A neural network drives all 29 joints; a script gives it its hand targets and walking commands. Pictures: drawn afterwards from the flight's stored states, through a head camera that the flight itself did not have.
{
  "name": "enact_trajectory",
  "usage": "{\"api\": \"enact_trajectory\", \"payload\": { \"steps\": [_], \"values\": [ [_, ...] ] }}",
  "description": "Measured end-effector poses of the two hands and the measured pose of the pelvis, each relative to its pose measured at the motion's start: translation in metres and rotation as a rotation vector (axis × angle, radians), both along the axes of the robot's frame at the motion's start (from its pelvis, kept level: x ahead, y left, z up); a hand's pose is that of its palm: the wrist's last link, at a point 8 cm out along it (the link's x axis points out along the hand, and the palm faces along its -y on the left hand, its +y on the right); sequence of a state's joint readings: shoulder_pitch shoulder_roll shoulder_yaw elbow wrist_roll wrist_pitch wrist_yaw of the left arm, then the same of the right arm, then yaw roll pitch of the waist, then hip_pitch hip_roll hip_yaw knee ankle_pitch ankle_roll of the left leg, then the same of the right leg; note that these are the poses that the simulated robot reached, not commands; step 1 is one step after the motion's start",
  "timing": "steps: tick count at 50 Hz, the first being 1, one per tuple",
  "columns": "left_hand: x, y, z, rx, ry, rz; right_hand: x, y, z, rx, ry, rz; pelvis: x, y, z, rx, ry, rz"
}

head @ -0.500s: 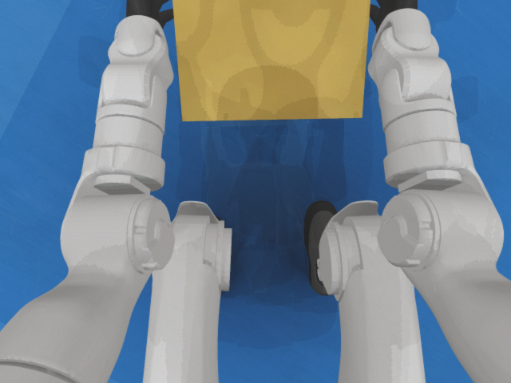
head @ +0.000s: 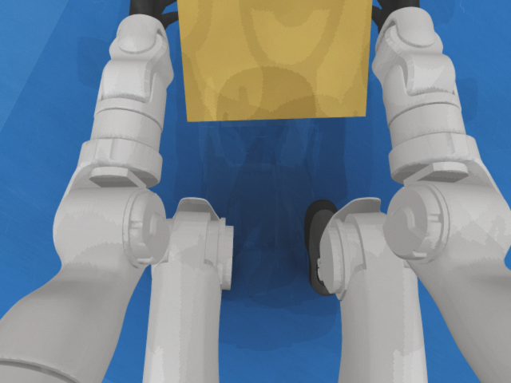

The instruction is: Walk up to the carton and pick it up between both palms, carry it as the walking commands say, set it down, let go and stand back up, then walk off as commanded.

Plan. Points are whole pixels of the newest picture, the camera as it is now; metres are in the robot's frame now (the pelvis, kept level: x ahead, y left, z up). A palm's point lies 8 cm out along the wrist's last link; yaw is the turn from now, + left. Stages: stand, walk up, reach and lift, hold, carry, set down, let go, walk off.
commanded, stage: set down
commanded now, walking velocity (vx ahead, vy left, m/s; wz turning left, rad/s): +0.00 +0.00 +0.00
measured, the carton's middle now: (271, 41) +0.53 +0.00 -0.22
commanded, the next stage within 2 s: none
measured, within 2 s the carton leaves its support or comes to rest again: rests again in 1.24 s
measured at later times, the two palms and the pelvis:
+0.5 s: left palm (154, 25) +0.53 +0.15 -0.17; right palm (392, 13) +0.54 -0.14 -0.16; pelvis +0.00 +0.00 -0.01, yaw +0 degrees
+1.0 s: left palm (157, 23) +0.54 +0.15 -0.18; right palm (394, 13) +0.55 -0.15 -0.16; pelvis +0.01 +0.00 -0.01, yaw +0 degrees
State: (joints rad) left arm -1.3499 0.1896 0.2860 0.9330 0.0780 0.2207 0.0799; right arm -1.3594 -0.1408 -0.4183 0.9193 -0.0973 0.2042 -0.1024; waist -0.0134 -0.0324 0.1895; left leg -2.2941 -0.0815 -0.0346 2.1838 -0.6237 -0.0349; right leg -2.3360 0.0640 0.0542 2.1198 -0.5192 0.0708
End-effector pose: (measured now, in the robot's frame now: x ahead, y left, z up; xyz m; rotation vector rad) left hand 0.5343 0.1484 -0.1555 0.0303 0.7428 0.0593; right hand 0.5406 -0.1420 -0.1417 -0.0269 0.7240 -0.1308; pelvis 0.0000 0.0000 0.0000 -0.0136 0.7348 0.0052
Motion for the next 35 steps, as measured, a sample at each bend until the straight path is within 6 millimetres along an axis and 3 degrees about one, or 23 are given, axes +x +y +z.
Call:
{"api": "enact_trajectory", "payload": {
  "steps": [16,35],
  "values": [
    [-0.003,0.001,-0.016,-0.005,0.020,-0.009,0.003,0.001,-0.011,-0.002,0.014,0.008,0.005,-0.001,-0.004,0.001,-0.017,-0.001],
    [-0.001,-0.001,-0.019,-0.019,0.016,-0.028,0.003,-0.004,-0.016,0.001,0.014,0.009,0.004,-0.001,-0.007,0.002,-0.038,-0.001]
  ]
}}
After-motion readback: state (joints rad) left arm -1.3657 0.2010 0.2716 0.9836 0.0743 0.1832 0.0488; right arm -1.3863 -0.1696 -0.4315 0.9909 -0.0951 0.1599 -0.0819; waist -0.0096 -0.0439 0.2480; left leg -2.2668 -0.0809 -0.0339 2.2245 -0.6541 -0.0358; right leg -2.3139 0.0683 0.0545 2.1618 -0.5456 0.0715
